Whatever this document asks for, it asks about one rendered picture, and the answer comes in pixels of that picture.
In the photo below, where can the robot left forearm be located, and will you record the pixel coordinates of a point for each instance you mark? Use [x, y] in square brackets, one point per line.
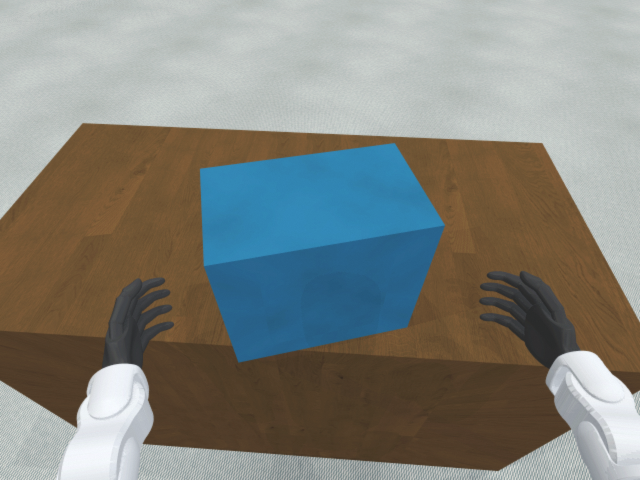
[112, 424]

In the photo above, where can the left robot hand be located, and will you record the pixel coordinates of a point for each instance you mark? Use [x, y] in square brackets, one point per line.
[126, 339]

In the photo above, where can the pedestal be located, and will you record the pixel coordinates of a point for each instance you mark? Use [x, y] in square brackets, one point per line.
[121, 202]

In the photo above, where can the robot right forearm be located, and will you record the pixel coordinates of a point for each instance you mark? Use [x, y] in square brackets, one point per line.
[600, 411]

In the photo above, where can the carton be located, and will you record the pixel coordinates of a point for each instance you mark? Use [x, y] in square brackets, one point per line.
[315, 249]

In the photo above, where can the right robot hand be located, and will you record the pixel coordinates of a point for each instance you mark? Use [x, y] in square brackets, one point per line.
[540, 322]

